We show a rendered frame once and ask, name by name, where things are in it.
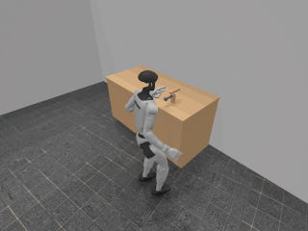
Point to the right robot shin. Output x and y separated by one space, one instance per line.
161 177

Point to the robot left upper arm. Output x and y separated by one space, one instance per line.
129 107

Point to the robot left hand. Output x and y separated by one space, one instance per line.
155 92

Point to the tap lever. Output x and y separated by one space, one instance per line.
166 98

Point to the robot right upper arm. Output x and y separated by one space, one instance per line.
151 111

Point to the right robot thigh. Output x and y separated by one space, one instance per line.
151 151

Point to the counter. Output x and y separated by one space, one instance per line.
184 122

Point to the right robot forearm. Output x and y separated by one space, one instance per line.
156 142

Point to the robot right hand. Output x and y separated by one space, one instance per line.
173 153

